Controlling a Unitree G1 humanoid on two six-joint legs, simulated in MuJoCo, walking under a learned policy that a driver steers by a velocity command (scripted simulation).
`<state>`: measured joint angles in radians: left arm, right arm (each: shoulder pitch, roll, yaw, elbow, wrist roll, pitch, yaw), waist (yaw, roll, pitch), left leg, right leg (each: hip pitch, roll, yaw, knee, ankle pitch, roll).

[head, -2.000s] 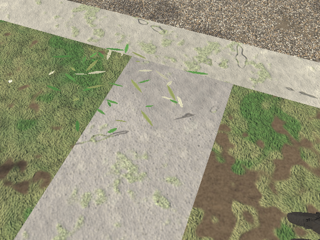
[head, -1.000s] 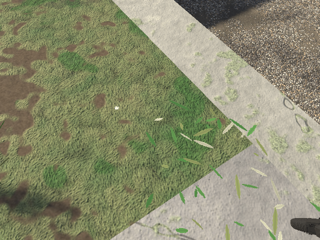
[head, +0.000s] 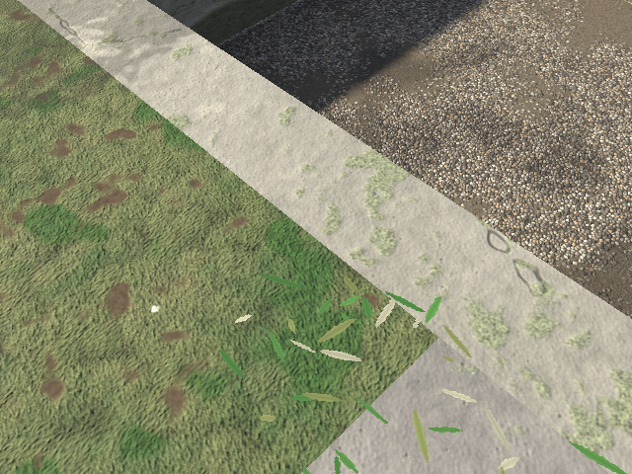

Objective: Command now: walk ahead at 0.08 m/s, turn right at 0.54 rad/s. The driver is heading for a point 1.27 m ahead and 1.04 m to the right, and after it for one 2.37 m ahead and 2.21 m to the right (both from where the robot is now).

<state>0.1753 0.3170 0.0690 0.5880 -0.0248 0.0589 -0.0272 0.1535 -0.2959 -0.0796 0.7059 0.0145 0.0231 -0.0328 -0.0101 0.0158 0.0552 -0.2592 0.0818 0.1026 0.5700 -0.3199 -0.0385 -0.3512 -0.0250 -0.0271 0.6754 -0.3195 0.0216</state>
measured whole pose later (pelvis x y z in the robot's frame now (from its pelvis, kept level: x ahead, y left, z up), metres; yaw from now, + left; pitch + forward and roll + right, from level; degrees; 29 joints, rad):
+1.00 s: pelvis +0.37 -0.15 -0.02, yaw -36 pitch +2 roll +1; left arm 0.08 0.30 0.06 0.53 -0.02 -0.03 -0.04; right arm 0.35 -0.31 -0.05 0.85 0.00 -0.06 -0.02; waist -0.06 -0.02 0.08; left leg -0.12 0.06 0.06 1.02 -0.51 -0.03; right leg -0.57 0.06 -0.04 0.69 -0.15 -0.11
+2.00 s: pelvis +0.62 -0.42 +0.00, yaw -61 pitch +0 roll +1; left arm 0.30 0.21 0.00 0.69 0.01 0.00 0.01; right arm 0.18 -0.25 -0.03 0.66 -0.02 0.06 -0.02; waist 0.01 0.01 0.00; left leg -0.52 -0.03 -0.03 1.02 -0.38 -0.04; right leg -0.34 0.07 0.02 0.61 -0.27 -0.07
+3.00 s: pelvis +0.65 -0.51 -0.01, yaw -51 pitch -2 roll -1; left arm 0.12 0.21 -0.01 0.58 0.04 0.07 0.02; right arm 0.15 -0.21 0.01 0.61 0.00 0.10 -0.01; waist 0.02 -0.01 0.02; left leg -0.24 -0.07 -0.14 0.75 -0.47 0.02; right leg -0.29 0.01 -0.11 0.73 -0.41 -0.05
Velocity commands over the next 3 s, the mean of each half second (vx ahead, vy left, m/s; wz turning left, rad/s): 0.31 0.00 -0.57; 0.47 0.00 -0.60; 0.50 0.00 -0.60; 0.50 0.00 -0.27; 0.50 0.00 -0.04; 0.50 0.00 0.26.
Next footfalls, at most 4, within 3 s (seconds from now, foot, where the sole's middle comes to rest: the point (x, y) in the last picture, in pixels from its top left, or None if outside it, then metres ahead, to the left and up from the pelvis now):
0.02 right None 0.04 -0.11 -0.76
0.46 left None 0.27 0.08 -0.76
0.96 right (494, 466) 0.46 -0.30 -0.76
1.40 left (472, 337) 0.75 -0.30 -0.76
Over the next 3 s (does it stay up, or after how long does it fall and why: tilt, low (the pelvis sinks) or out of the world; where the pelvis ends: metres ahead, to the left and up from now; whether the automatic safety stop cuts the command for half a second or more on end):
stays up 0.65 -0.51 -0.01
